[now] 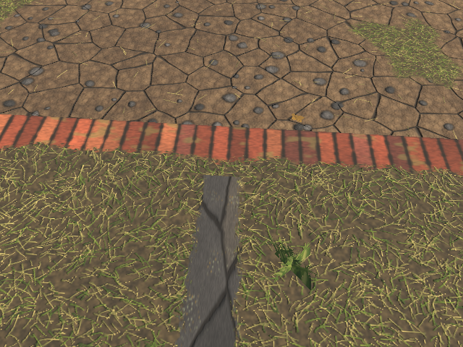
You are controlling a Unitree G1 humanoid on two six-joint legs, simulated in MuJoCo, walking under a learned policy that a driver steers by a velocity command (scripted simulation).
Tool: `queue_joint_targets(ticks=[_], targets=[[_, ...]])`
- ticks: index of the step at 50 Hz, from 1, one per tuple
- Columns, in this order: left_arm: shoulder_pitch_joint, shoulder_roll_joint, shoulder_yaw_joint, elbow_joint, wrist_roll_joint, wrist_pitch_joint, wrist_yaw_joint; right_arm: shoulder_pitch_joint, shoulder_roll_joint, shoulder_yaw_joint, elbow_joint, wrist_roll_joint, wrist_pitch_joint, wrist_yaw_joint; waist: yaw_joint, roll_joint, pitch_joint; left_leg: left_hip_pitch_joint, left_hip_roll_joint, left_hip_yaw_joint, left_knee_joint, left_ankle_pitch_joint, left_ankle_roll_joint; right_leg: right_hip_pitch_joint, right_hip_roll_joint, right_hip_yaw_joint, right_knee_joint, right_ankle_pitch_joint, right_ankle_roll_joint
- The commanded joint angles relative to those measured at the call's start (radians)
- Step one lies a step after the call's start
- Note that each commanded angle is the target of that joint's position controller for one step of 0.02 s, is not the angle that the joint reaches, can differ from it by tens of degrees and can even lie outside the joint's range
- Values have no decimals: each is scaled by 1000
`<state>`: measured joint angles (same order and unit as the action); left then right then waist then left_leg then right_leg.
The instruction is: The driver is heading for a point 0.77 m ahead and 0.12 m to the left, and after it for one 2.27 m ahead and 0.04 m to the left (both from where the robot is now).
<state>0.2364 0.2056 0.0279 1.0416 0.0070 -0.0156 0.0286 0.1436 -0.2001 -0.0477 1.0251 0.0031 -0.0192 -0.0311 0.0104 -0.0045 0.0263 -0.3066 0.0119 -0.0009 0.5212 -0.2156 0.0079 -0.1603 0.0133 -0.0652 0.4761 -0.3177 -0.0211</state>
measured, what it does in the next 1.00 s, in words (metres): walks ahead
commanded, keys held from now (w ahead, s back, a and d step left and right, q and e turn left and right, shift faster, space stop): no key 0.40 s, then w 0.60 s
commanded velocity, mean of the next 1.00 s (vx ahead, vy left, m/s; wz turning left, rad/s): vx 0.20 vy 0.00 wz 0.00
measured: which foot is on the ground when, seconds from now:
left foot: down 0.00-1.00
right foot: down 0.00-0.72, up 0.74-1.00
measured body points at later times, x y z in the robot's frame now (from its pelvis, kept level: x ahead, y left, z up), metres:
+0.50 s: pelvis +0.00 +0.01 +0.00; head +0.01 +0.01 +0.45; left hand -0.02 +0.24 -0.16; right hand +0.06 -0.24 -0.15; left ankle +0.03 +0.11 -0.73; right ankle -0.04 -0.10 -0.74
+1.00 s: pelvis +0.16 +0.06 +0.01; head +0.17 +0.07 +0.46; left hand +0.32 +0.31 -0.11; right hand +0.09 -0.16 -0.14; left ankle +0.07 +0.14 -0.74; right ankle +0.30 -0.11 -0.67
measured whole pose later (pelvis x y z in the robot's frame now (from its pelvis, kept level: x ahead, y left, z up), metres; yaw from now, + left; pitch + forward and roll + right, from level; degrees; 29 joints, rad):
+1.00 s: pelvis +0.16 +0.06 +0.01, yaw +0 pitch +1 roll +0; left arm 0.09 0.25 0.08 0.95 -0.02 -0.08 0.00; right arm 0.44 -0.16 -0.02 1.12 -0.01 -0.09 0.00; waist -0.06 -0.03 -0.02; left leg 0.02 -0.04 0.07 0.22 -0.26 0.06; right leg -0.69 -0.12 0.00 0.87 -0.05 -0.04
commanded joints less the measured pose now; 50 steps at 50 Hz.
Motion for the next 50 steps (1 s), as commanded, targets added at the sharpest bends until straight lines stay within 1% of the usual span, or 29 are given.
queue_joint_targets(ticks=[1,8,20,21,22,23,24,25,26,27,28,29,30,31,32,33,34,35,36,37,38,39,40,41,42,43,46,48,50], targets=[[56,80,16,-8,-2,-1,4,3,-112,-21,-22,2,-4,-4,-1,26,-66,146,60,-61,-36,336,72,-61,-44,39,-62,193,-11],[79,68,14,24,-1,5,11,-9,-101,-21,2,2,10,-6,-3,8,-30,136,45,-50,-48,272,65,-69,-49,40,-69,156,-5],[111,48,8,58,0,-1,17,-9,-84,-17,38,0,22,-9,-8,9,16,127,28,-42,-81,156,50,-100,-54,43,-102,63,-4],[136,41,8,71,-2,0,17,10,-75,-15,51,-1,23,-9,-6,5,-2,132,14,-28,-81,33,51,-94,-49,39,-114,-45,-10],[144,59,15,74,-9,2,19,18,-85,-20,56,5,24,-10,-5,-12,19,101,-12,-5,-59,-152,54,-110,-50,50,-121,-183,-30],[140,83,23,64,-15,2,22,18,-94,-24,54,10,22,-11,-2,-36,51,39,-32,15,-29,-315,58,-126,-71,86,-137,-325,-59],[155,98,29,56,-21,-3,24,-6,-95,-25,42,11,13,-10,13,-53,89,-38,-37,21,9,-383,61,-130,-115,150,-176,-440,-93],[193,124,38,58,-27,-13,24,-44,-78,-21,22,14,-3,-5,34,-96,116,-117,-41,41,87,-343,58,-98,-193,260,-237,-513,-136],[200,162,52,58,-32,-26,23,-70,-55,-17,7,20,-20,5,38,-163,142,-178,-36,72,212,-222,55,-68,-303,399,-313,-537,-190],[191,169,58,53,-28,-37,22,-89,-61,-18,-4,20,-34,13,40,-163,169,-244,9,41,301,-195,64,-54,-372,474,-342,-494,-224],[189,156,57,47,-21,-48,19,-95,-64,-20,-12,25,-44,20,38,-149,177,-306,38,14,364,-239,73,-21,-395,496,-342,-426,-235],[178,141,54,39,-22,-58,13,-93,-66,-20,-17,32,-53,25,31,-132,178,-345,63,-3,360,-270,80,22,-387,474,-328,-351,-223],[164,133,53,31,-29,-63,7,-92,-71,-21,-20,37,-60,30,24,-114,167,-332,71,0,290,-270,84,47,-358,417,-310,-280,-196],[151,137,54,25,-34,-63,2,-88,-70,-23,-18,39,-67,33,15,-105,150,-258,58,30,199,-245,84,34,-317,346,-293,-219,-170],[131,146,56,20,-38,-60,-3,-54,-59,-24,-3,36,-70,36,-8,-102,130,-126,26,81,108,-178,77,-28,-270,270,-263,-172,-151],[121,154,58,18,-40,-55,-8,21,-53,-28,31,33,-70,38,-40,-100,102,39,-18,130,45,-86,65,-114,-230,210,-213,-141,-139],[126,154,57,16,-37,-51,-10,123,-67,-41,72,32,-64,38,-75,-92,61,194,-60,152,30,-42,56,-183,-195,175,-147,-73,-128],[98,145,52,6,-35,-55,-10,240,-94,-56,103,31,-60,36,-131,-55,20,324,-38,98,1,-43,71,-248,-159,122,-4,68,-99],[57,83,35,-28,-28,-62,-12,379,-189,-80,121,25,-63,28,-176,188,-24,453,186,-258,-166,-146,159,-412,-52,-9,386,82,-23],[46,20,22,-66,-33,-81,-9,458,-231,-73,129,12,-78,42,-173,335,-88,535,374,-699,-347,-229,291,-599,42,58,676,-233,-8],[23,60,32,-76,-56,-96,-14,362,-177,-48,112,3,-95,43,-117,194,-28,469,403,-699,-340,-304,294,-689,-31,159,833,-200,-38],[5,82,35,-85,-64,-103,-22,266,-128,-30,78,6,-104,48,-81,126,25,403,363,-566,-337,-289,251,-717,-81,160,850,-89,-68],[4,90,41,-79,-56,-105,-21,197,-113,-18,55,4,-107,55,-51,75,45,342,316,-442,-350,-209,215,-693,-120,142,810,15,-78],[2,100,50,-76,-44,-103,-18,165,-105,-11,42,1,-106,59,-31,62,58,290,278,-347,-363,-99,188,-651,-146,135,742,80,-78],[7,107,57,-72,-39,-95,-20,171,-82,-1,44,-2,-101,58,-20,72,54,257,236,-260,-371,-7,164,-598,-157,123,694,117,-72],[9,96,58,-70,-39,-86,-23,203,-79,2,51,-6,-97,53,-19,86,50,248,216,-208,-376,77,158,-573,-157,105,658,140,-62],[-86,71,55,-106,-29,-70,-26,275,-116,2,63,-9,-92,31,-31,62,67,261,209,-143,-394,249,176,-621,-151,77,536,213,-22],[-182,58,47,-144,-27,-70,-30,284,-126,2,54,-11,-86,20,-45,56,83,254,201,-109,-407,273,175,-626,-141,68,394,282,-7],[-265,50,39,-170,-30,-72,-39,300,-133,0,47,-8,-83,14,-65,70,96,239,189,-76,-428,257,168,-583,-118,46,266,355,-3]])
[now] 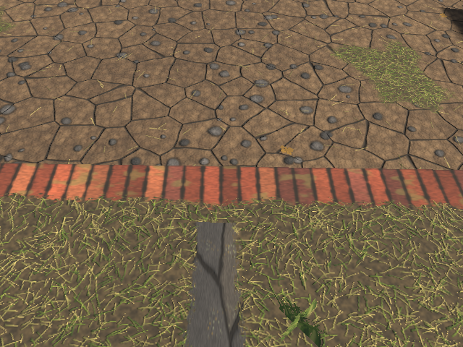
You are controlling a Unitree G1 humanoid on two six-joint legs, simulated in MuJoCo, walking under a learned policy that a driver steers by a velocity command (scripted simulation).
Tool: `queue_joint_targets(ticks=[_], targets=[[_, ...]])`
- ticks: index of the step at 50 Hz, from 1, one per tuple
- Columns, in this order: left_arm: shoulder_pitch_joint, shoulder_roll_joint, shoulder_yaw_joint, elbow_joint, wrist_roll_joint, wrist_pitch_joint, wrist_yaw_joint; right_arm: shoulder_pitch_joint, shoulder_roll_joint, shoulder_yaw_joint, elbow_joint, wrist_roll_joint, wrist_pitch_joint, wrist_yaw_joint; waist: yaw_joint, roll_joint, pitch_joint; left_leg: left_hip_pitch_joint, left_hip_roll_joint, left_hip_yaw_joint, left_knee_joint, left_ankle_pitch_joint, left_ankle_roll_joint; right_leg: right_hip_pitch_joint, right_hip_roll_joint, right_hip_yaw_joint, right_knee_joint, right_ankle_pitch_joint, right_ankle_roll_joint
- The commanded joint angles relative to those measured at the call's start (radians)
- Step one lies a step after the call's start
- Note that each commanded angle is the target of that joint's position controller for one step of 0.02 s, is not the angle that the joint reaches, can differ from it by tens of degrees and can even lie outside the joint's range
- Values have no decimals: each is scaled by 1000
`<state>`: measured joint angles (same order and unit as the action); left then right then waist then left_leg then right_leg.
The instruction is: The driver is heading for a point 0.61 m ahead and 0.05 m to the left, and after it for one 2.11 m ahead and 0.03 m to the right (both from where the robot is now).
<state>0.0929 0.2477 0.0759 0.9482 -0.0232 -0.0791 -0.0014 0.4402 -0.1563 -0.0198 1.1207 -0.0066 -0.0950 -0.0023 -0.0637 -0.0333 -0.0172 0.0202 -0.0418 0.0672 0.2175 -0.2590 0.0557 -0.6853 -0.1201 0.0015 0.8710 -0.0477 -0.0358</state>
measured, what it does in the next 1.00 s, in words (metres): walks ahead: right foot, then left foot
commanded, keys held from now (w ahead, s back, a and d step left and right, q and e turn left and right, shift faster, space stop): w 0.48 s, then w+q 0.20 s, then q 0.32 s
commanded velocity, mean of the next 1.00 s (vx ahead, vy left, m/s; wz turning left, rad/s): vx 0.42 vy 0.00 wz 0.19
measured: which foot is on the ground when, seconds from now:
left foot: down 0.00-0.24, up 0.26-0.76, down 0.78-1.00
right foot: up 0.00-0.20, down 0.22-0.80, up 0.82-1.00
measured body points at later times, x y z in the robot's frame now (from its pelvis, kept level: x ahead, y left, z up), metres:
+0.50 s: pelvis +0.29 -0.06 +0.00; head +0.30 -0.07 +0.45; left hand +0.29 +0.19 -0.14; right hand +0.42 -0.33 -0.12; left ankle +0.40 +0.12 -0.67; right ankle +0.29 -0.14 -0.75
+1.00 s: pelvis +0.55 +0.02 +0.00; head +0.57 +0.04 +0.44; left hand +0.61 +0.30 -0.13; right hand +0.67 -0.23 -0.13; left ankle +0.59 +0.10 -0.75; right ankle +0.59 -0.15 -0.67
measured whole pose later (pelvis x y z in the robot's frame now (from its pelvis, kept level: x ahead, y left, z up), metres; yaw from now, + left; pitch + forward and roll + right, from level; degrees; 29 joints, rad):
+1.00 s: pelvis +0.55 +0.02 +0.00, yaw +14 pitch +1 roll +0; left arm 0.16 0.25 0.03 0.87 0.07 -0.10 0.01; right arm 0.27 -0.25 -0.08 0.90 -0.05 -0.11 0.03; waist -0.02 -0.02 0.04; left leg -0.29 -0.11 -0.03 0.34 -0.07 0.11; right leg -0.54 -0.09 0.06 1.08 -0.41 0.02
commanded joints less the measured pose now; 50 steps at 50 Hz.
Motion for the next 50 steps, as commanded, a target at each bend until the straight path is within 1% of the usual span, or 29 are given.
queue_joint_targets(ticks=[1,4,7,9,10,11,12,13,14,15,16,17,19,22,24,28,34,36,37,38,39,40,41,42,43,44,46,47,50], targets=[[-155,9,-12,-86,-2,-9,-14,19,-180,-30,-47,4,-7,-16,1,101,148,-83,244,-133,-133,292,120,-43,25,-32,-172,106,11],[-235,13,-20,-116,-7,-14,-31,68,-179,-35,-34,15,-1,-17,-13,98,175,-11,271,-113,-119,305,122,-40,40,-37,-263,112,-7],[-260,33,-20,-142,-9,-26,-51,63,-195,-47,-34,19,10,-19,11,111,162,82,305,-94,-49,448,108,1,59,-43,-327,44,-46],[-154,86,4,-124,-7,-29,-51,32,-226,-58,-46,16,18,-20,83,158,66,114,306,-77,94,802,87,191,120,-82,-328,-20,-80],[8,128,27,-78,-8,-28,-46,10,-225,-57,-52,12,26,-19,168,169,-27,81,272,-46,277,939,65,395,159,-105,-335,-23,-107],[201,179,50,-26,-5,-23,-36,-11,-210,-48,-72,6,26,-16,248,153,-146,-110,231,-29,533,814,33,708,85,-16,-304,-17,-151],[354,275,71,5,25,-18,-28,95,-91,-17,-90,6,10,-3,205,-90,-331,-509,60,-16,961,289,-33,1105,-198,457,-363,-212,-302],[352,225,48,14,26,-16,-30,95,-71,-8,-77,27,-24,7,195,-188,-426,-649,-26,-182,1171,-277,-28,1146,-295,802,-573,-293,-349],[251,162,29,4,12,-22,-32,-11,-156,-32,-113,54,-43,10,181,-150,-261,-752,44,-204,1238,-244,-6,1020,-247,662,-592,-302,-284],[151,111,12,-20,8,-26,-32,-95,-184,-37,-140,62,-50,4,151,-71,-143,-751,103,-165,1208,-155,8,840,-211,487,-607,-219,-243],[79,79,1,-28,18,-34,-39,-131,-183,-45,-146,50,-46,-7,109,9,-74,-698,150,-146,1135,-75,11,670,-173,372,-638,-127,-216],[45,46,-10,-26,28,-41,-44,-118,-175,-55,-142,36,-30,-15,68,3,-40,-628,184,-149,1073,-32,16,556,-130,284,-666,-75,-193],[61,43,-13,-5,32,-43,-46,-71,-125,-53,-137,32,0,-19,34,-32,-17,-561,205,-145,1007,-13,16,454,-101,213,-717,-66,-200],[119,98,-6,16,32,-43,-21,-167,-142,-60,-181,21,15,-24,34,-22,45,-651,221,-130,871,84,-17,424,-97,160,-773,-41,-218],[166,113,-3,25,30,-38,-6,-254,-151,-63,-211,12,14,-22,57,-10,62,-727,222,-126,745,196,-36,471,-97,144,-781,-16,-211],[219,129,-1,34,24,-35,10,-371,-129,-52,-241,23,8,0,94,-18,70,-707,182,-87,516,379,-34,537,-75,28,-787,25,-163],[297,139,9,69,19,-14,15,-514,-128,-38,-316,35,9,39,137,-6,116,-770,143,-77,381,296,10,764,-149,-55,-723,80,-134],[246,155,14,50,20,3,22,-486,-146,-45,-330,24,6,55,102,-30,100,-684,99,-25,357,211,34,778,-145,-102,-604,393,-103],[224,173,19,37,19,13,29,-425,-177,-59,-326,18,5,60,68,-58,48,-583,56,13,364,174,46,780,-135,-118,-496,612,-84],[199,175,18,22,17,23,37,-286,-215,-82,-293,15,3,63,-1,-53,-33,-414,4,43,324,214,65,753,-100,-147,-314,726,-53],[370,46,-39,76,177,-35,-29,-100,-244,-82,-228,-54,-24,33,-11,60,-237,-61,43,-73,286,458,133,704,-61,-157,-187,441,-40],[497,-16,-52,56,177,-53,-56,-12,-338,-108,-244,-82,-24,9,40,224,-419,366,231,-361,377,808,375,387,88,-175,93,-154,45],[443,47,-49,-6,94,-70,-73,79,-329,-95,-227,-77,-22,15,-25,258,-513,572,433,-796,191,697,496,91,189,-16,320,-641,66],[158,108,-33,-62,46,-63,-73,81,-307,-109,-196,-71,-34,6,-114,136,-242,412,377,-708,145,602,369,-83,133,97,433,-602,38],[104,140,-27,-89,58,-56,-46,-25,-299,-112,-204,-37,-35,0,-61,83,-134,203,355,-576,131,589,319,-57,68,111,452,-569,31],[148,182,-13,-79,93,-43,-13,-116,-259,-99,-225,-26,-30,2,10,29,-130,39,320,-502,99,627,306,58,23,114,384,-535,35],[199,91,-32,-81,119,-32,22,-250,-222,-84,-276,-28,-33,20,115,60,-45,-260,265,-393,28,646,295,222,-13,95,283,-465,42],[222,71,-34,-78,112,-26,25,-270,-213,-82,-298,-35,-36,25,129,59,-55,-303,238,-371,1,614,296,258,0,80,257,-423,47],[272,83,-28,-65,78,-9,12,-289,-272,-103,-348,-43,-52,46,137,70,-58,-396,172,-291,1,557,274,292,41,21,200,-242,87]])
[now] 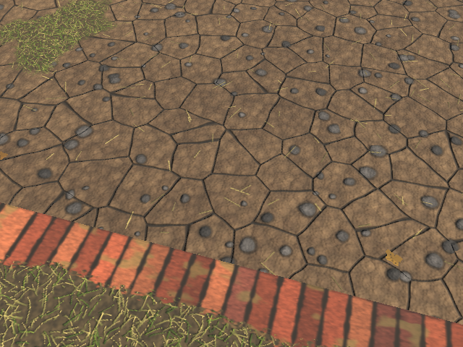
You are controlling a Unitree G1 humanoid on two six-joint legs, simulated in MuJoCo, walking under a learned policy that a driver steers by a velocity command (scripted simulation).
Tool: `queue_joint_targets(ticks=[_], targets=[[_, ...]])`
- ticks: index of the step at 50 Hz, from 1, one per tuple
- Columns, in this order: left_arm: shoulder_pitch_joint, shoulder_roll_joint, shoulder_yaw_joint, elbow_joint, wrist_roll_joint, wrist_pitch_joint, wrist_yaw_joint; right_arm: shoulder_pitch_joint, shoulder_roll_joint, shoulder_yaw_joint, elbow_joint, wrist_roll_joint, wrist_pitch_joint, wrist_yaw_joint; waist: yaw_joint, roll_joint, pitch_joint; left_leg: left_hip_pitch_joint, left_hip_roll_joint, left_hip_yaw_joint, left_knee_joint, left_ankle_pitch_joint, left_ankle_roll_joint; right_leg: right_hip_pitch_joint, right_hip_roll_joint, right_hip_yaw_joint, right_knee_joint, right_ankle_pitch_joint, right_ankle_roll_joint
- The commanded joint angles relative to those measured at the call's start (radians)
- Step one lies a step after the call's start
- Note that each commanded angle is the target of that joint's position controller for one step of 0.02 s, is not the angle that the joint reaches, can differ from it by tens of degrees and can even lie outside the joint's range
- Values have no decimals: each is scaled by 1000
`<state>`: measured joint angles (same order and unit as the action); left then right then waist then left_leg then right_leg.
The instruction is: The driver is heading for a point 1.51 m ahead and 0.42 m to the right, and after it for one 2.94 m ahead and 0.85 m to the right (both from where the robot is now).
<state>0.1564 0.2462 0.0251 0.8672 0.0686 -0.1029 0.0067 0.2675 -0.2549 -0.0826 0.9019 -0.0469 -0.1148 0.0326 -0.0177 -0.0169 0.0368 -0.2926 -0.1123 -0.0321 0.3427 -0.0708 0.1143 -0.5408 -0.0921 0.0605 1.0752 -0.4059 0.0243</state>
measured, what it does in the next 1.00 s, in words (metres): steps on the spot, turning right: right foot, then left foot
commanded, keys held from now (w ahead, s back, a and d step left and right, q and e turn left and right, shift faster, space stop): q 0.12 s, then e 0.82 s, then w+e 0.06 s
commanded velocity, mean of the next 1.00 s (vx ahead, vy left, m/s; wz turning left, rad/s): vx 0.04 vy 0.00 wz -0.19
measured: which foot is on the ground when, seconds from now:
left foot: down 0.00-0.42, up 0.44-0.66, down 0.68-1.00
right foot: up 0.00-0.26, down 0.28-0.68, up 0.70-1.00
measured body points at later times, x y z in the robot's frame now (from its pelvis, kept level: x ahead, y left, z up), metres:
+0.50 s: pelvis +0.09 -0.05 -0.01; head +0.12 -0.05 +0.44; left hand +0.23 +0.23 -0.10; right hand +0.27 -0.34 -0.09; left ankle +0.04 +0.06 -0.72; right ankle +0.13 -0.17 -0.74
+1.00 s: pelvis +0.07 +0.01 +0.01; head +0.11 +0.01 +0.46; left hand +0.27 +0.24 -0.11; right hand +0.12 -0.30 -0.07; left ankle +0.05 +0.09 -0.74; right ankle +0.01 -0.13 -0.69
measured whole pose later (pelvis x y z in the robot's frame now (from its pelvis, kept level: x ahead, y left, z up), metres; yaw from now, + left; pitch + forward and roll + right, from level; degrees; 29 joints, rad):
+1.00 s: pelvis +0.07 +0.01 +0.01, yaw -17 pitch -1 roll -1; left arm 0.18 0.31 0.06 0.79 0.04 -0.01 -0.04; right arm 0.25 -0.30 -0.07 0.62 -0.06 -0.08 -0.02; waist -0.01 -0.02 0.10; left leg 0.00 0.01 0.21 0.20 -0.19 0.07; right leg -0.35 -0.05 0.00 0.84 -0.30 0.08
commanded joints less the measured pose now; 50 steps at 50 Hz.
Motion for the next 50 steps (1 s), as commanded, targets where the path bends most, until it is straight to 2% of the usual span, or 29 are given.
queue_joint_targets(ticks=[1,6,8,10,13,14,15,16,18,19,22,24,26,28,30,32,33,34,35,36,37,38,39,40,41,43,45,48,50], targets=[[184,90,24,7,-16,22,4,-99,-182,-44,-136,-1,-37,16,80,65,-107,-85,232,-188,-119,353,208,143,17,-49,-45,141,46],[56,119,27,-30,-17,46,27,-15,-185,-56,-158,16,-44,32,15,87,-81,92,288,-322,-81,205,214,56,0,-19,-266,156,75],[30,110,17,-29,-18,47,21,-3,-175,-55,-166,23,-37,33,-17,87,-81,198,332,-340,-56,227,217,2,-16,-19,-339,156,67],[8,97,8,-29,-25,44,2,-15,-141,-36,-172,36,-28,32,-24,66,-92,233,340,-325,-14,284,183,26,-34,-27,-422,167,62],[16,81,-6,-9,-63,19,-43,-103,-102,3,-185,64,-2,71,38,7,-111,101,240,-241,62,283,75,292,-18,-75,-662,486,45],[6,103,-3,-21,-77,3,-48,-77,-95,11,-175,62,6,85,35,9,-144,100,177,-220,77,275,21,365,-16,-61,-678,640,11],[-54,178,3,-60,-88,-13,-53,30,-87,11,-172,66,15,86,-35,-51,-225,181,83,-149,94,174,-65,387,-88,9,-648,911,-93],[-143,208,5,-78,-77,-14,-71,116,-127,0,-159,59,20,67,-103,-68,-245,249,73,-107,62,107,-94,326,-90,21,-604,804,-150],[-88,271,44,-83,-54,-4,-65,-35,-250,-37,-223,41,32,16,-33,-46,-176,230,69,-56,149,58,-54,223,-52,24,-618,639,-146],[-89,290,58,-99,-56,-7,-57,-32,-262,-44,-231,37,34,-9,-31,-68,-174,173,74,-54,155,-4,-38,259,-63,63,-630,606,-185],[15,244,63,-91,-59,-15,-43,-83,-166,-18,-263,35,50,-59,41,-122,-146,-21,52,-30,265,-294,-92,413,-209,309,-700,615,-364],[79,248,80,-83,-56,-26,-30,-111,-156,-14,-274,16,62,-77,83,-153,-125,-87,71,-13,497,-558,-138,443,-276,381,-751,661,-413],[43,221,83,-92,-43,-41,-9,-79,-159,-13,-265,-16,69,-83,64,-130,-103,-103,113,-40,699,-622,-157,397,-238,332,-789,627,-351],[-44,206,79,-107,-53,-39,5,-47,-132,1,-258,-29,72,-74,27,-85,-82,-80,123,-5,535,-541,-167,385,-151,250,-797,568,-278],[-96,234,85,-127,-49,-21,1,0,-121,7,-234,-5,68,-54,12,-103,-97,29,92,37,310,-380,-161,369,-89,225,-785,547,-254],[-151,263,90,-158,-38,13,-19,95,-163,-9,-201,41,58,-23,-20,-99,-105,164,37,98,55,-160,-114,329,-68,232,-750,513,-276],[-142,252,84,-158,-27,33,-31,119,-186,-19,-198,52,52,-14,-17,-98,-111,251,41,98,-17,-58,-73,279,-59,245,-740,460,-266],[-70,192,62,-138,-16,43,-35,128,-222,-34,-221,45,43,-15,-11,-50,-143,353,143,36,-28,85,33,208,-10,230,-672,313,-198],[-6,75,26,-180,-21,47,-32,125,-349,-65,-271,31,27,-38,24,182,-172,459,464,-283,-53,527,327,35,166,59,-464,-20,-50],[-37,111,26,-184,-5,39,-36,76,-332,-57,-277,-40,15,-47,12,190,-11,322,654,-439,-191,403,401,-113,109,69,-295,-158,21],[-45,202,59,-145,-10,34,-19,9,-265,-43,-294,-20,4,-51,29,70,0,275,560,-324,-221,237,299,-40,67,62,-143,-97,20],[-6,247,81,-127,-9,28,4,-110,-212,-28,-321,4,1,-46,86,95,-2,221,446,-191,-214,165,204,25,97,18,-40,-52,23],[19,251,87,-115,-4,26,10,-179,-184,-13,-350,13,0,-47,105,121,-10,197,386,-100,-202,208,156,59,112,12,26,-8,26],[23,211,76,-123,12,28,4,-179,-189,-11,-355,10,1,-53,110,129,-4,184,365,-35,-195,273,142,82,114,-8,82,26,27],[22,187,69,-127,6,34,-10,-167,-199,-15,-365,1,1,-60,98,106,-11,192,352,13,-194,280,139,99,110,-36,114,56,33],[9,158,58,-138,-38,46,-35,-92,-218,-27,-366,-9,7,-70,45,87,-7,286,351,66,-178,278,152,61,91,-33,50,117,64],[-12,146,52,-150,-52,60,-48,11,-225,-36,-340,-11,17,-68,-3,92,5,423,387,72,-156,319,173,-4,56,-28,-101,137,89],[-30,140,44,-165,-36,80,-56,143,-235,-53,-303,-8,32,-60,-64,104,5,560,472,39,-154,342,206,-53,15,-39,-271,88,71],[-40,146,46,-165,-19,84,-52,193,-199,-46,-279,-12,34,-52,-90,111,35,588,505,5,-225,50,208,-87,3,-33,-319,91,32]])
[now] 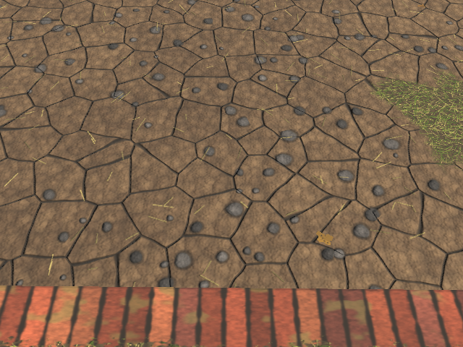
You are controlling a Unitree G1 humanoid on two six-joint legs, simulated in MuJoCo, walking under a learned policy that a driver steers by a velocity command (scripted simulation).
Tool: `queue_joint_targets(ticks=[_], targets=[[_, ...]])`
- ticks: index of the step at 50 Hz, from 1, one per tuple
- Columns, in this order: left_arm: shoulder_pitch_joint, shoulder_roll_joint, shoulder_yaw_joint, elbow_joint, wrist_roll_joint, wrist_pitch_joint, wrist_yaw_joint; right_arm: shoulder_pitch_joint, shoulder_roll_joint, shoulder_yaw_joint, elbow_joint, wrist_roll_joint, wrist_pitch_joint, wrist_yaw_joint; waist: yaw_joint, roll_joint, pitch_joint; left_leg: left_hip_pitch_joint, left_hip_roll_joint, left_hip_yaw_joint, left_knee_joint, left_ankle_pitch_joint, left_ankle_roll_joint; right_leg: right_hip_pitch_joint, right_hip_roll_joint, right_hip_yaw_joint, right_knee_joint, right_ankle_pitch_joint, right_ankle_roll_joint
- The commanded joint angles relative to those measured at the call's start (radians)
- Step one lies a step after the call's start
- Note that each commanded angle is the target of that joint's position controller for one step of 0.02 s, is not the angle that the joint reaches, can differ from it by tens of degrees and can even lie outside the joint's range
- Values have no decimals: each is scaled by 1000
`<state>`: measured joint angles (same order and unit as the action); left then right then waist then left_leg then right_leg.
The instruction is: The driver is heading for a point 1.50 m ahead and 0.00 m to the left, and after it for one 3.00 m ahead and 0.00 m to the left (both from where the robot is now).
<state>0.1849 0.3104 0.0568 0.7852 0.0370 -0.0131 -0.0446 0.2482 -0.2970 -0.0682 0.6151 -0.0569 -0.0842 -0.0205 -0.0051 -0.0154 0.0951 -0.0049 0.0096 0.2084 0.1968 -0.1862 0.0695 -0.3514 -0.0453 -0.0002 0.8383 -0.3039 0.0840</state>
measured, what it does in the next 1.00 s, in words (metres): walks ahead: right foot, then left foot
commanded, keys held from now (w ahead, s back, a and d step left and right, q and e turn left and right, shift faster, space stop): w+e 0.14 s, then w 0.58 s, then w+q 0.28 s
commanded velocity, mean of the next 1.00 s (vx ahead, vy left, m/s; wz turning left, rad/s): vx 0.41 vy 0.00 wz -0.14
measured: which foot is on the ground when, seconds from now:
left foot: down 0.00-0.38, up 0.40-0.82, down 0.84-1.00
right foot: up 0.00-0.36, down 0.38-0.88, up 0.90-1.00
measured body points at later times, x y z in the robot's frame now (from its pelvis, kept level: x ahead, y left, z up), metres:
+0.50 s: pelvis +0.15 -0.14 -0.02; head +0.17 -0.15 +0.43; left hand +0.29 +0.09 -0.14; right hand +0.12 -0.39 -0.16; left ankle +0.07 +0.03 -0.67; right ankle +0.14 -0.23 -0.75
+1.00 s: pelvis +0.43 -0.19 -0.03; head +0.44 -0.19 +0.42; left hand +0.52 +0.05 -0.16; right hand +0.45 -0.46 -0.16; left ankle +0.47 -0.13 -0.75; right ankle +0.34 -0.32 -0.66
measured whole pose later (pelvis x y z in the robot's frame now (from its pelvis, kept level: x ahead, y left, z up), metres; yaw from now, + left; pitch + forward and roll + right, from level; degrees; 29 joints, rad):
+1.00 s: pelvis +0.43 -0.19 -0.03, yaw -6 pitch +1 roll +2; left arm 0.32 0.25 -0.01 0.85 0.11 -0.08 -0.04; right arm 0.30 -0.27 -0.04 0.91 -0.06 -0.13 0.04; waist -0.03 -0.03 0.02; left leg -0.33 -0.14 0.01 0.54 -0.22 0.12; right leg -0.49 -0.01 0.09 1.28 -0.41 0.01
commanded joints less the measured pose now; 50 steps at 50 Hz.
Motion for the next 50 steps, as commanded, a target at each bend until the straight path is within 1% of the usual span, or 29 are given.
queue_joint_targets(ticks=[1,3,7,11,15,17,18,19,20,21,22,23,24,27,28,31,36,39,40,41,42,43,44,45,46,47,48,49,50], targets=[[-69,84,17,-80,19,-8,1,219,-135,-53,16,-4,0,2,-105,116,-7,306,389,-250,-114,-6,243,-294,-44,35,-94,1,-51],[-68,73,19,-81,20,-13,-3,204,-106,-39,29,-14,-13,-2,-90,128,18,298,395,-255,-156,-145,222,-313,-37,44,-95,3,-92],[-82,7,3,-89,23,-14,-34,183,-73,-18,50,-35,-37,-17,-71,112,28,232,361,-118,-186,-97,179,-265,-39,18,-67,19,-127],[-124,-38,-15,-95,36,-25,-47,249,-72,-6,118,-26,-23,-7,-73,104,56,159,339,-27,-199,5,168,-192,-32,-11,-133,-3,-138],[-112,-23,-12,-77,32,-45,-42,229,-95,0,171,-18,3,7,-21,111,60,133,360,-8,-146,28,159,-109,-4,-19,-259,35,-166],[-66,5,0,-63,6,-63,-43,187,-121,5,195,-24,18,6,39,118,32,20,358,17,-50,140,147,86,52,-47,-347,175,-204],[10,52,22,-48,-8,-76,-36,172,-128,9,207,-38,14,9,88,115,-20,-58,323,48,70,275,127,238,95,-56,-343,196,-220],[157,131,59,-10,-3,-87,-13,181,-94,21,225,-63,3,19,140,47,-108,-146,245,104,304,283,60,421,88,-1,-317,213,-246],[398,200,76,45,5,-81,24,268,61,71,197,-73,-12,48,149,-206,-348,-488,103,106,665,-159,-30,851,-126,375,-331,229,-417],[500,187,67,50,45,-84,36,186,38,69,191,-46,-35,81,210,-94,-304,-686,22,-144,878,-352,-20,874,-253,694,-531,168,-450],[428,163,71,64,55,-106,36,54,11,52,170,-14,-53,90,196,-77,-63,-848,55,-262,975,-266,5,708,-243,582,-577,86,-382],[343,105,58,61,22,-109,30,19,-43,34,180,-12,-56,76,158,-97,-32,-816,103,-256,1046,-221,12,559,-222,468,-590,1,-362],[297,41,33,53,2,-110,22,44,-58,24,178,-30,-51,61,103,-109,-43,-752,123,-260,1045,-198,28,447,-204,402,-602,2,-364],[157,-63,-18,15,8,-110,10,51,30,41,179,-25,-22,63,-13,-62,10,-618,141,-268,980,-102,41,144,-191,303,-697,139,-353],[153,-53,-19,11,10,-118,12,28,40,45,171,-22,-16,65,-19,-55,14,-640,141,-269,927,-55,37,138,-189,285,-729,155,-356],[181,-13,-15,25,47,-133,3,-98,36,55,140,-12,-2,73,0,-18,-9,-647,118,-235,676,207,9,126,-122,157,-718,328,-342],[338,27,-12,99,55,-102,-55,-283,5,54,78,-17,21,90,42,-48,-28,-520,24,-185,490,316,-35,127,-117,109,-659,540,-329],[366,41,-6,122,51,-96,-43,-327,-47,37,73,-5,18,74,36,-42,-22,-596,4,-187,411,193,2,343,-174,102,-614,648,-295],[345,52,-7,97,73,-98,-33,-265,-61,29,83,-19,8,71,7,-60,-63,-443,-52,-113,511,176,19,294,-153,59,-562,822,-274],[316,68,-4,86,83,-102,-26,-181,-88,15,112,-3,-2,69,-36,-50,-84,-300,-84,-101,532,146,33,237,-138,14,-467,1000,-236],[281,106,6,101,54,-106,-27,-97,-122,2,138,41,-12,57,-96,-35,-102,-196,-94,-127,358,142,60,249,-115,-17,-321,1087,-189],[300,91,-4,101,64,-104,-30,92,-143,-2,190,49,-25,48,-128,-12,-234,99,-59,-222,415,241,126,133,-86,-12,-68,970,-138],[467,-44,-49,115,94,-107,-32,278,-168,-11,230,32,-30,45,-100,210,-444,519,164,-540,472,539,392,-173,43,-12,406,222,-19],[405,-47,-55,75,65,-116,-49,461,-140,-3,300,2,-39,59,-187,158,-494,647,302,-948,267,204,471,-500,157,103,651,-322,9],[176,15,-38,7,27,-112,-39,399,-140,-21,309,-11,-60,59,-203,62,-170,407,278,-890,185,-24,334,-663,76,171,684,-242,-42],[96,37,-40,-24,31,-102,-8,232,-102,-9,283,-5,-68,66,-141,7,-71,184,261,-808,160,-33,306,-643,29,170,652,-178,-53],[151,31,-51,-11,62,-90,14,86,-30,19,257,-3,-61,66,-51,-40,-118,-22,236,-743,103,15,312,-480,-20,180,525,-83,-86],[153,-22,-68,-10,87,-72,29,-3,30,47,237,-4,-66,69,10,-15,-74,-237,205,-695,52,12,305,-356,-61,176,435,-48,-98],[163,-51,-78,-6,93,-50,34,-85,47,57,215,0,-68,73,57,10,-52,-398,171,-658,14,-58,293,-258,-81,164,353,-90,-89]])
